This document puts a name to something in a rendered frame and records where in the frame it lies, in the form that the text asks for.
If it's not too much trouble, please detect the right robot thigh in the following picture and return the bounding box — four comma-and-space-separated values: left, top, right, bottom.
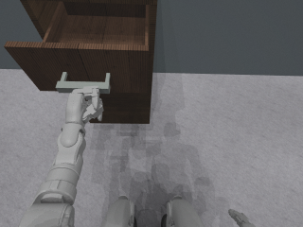
167, 199, 205, 227

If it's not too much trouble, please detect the robot left shin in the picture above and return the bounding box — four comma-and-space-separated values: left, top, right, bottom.
118, 195, 134, 227

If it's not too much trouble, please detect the robot left hand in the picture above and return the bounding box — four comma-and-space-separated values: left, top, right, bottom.
65, 85, 104, 127

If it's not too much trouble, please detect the robot right hand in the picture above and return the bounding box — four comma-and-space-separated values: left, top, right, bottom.
228, 209, 256, 227

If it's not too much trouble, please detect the drawer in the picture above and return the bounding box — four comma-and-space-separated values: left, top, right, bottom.
4, 1, 149, 94

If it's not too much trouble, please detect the cabinet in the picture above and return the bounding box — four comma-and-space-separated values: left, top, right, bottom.
20, 0, 158, 124

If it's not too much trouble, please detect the robot left forearm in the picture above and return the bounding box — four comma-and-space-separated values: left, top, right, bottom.
18, 122, 86, 227

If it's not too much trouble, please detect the handle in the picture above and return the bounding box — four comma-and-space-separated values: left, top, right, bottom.
55, 72, 111, 94

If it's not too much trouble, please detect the robot left upper arm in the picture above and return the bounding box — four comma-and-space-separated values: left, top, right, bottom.
21, 203, 75, 227

